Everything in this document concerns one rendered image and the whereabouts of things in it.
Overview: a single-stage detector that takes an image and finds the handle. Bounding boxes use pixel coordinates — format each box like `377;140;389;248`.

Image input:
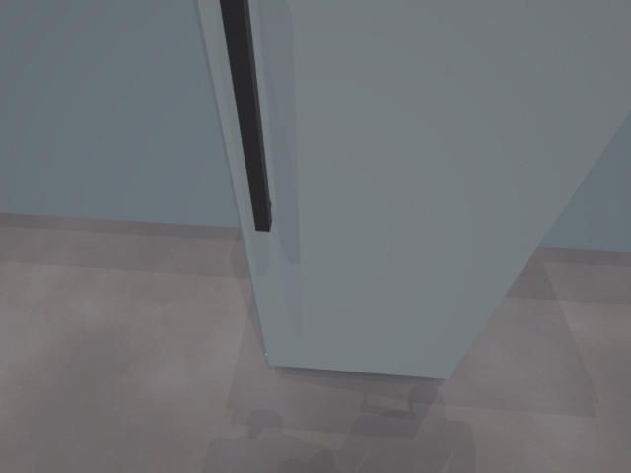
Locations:
220;0;272;232

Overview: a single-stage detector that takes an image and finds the fridge door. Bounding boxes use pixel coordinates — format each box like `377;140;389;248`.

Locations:
197;0;631;379

